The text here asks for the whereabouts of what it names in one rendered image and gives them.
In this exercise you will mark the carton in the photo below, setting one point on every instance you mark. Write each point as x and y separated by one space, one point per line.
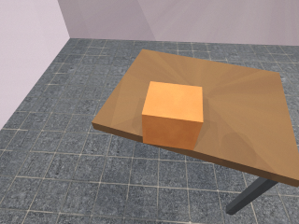
172 115

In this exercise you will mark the table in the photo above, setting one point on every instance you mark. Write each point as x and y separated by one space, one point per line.
246 121

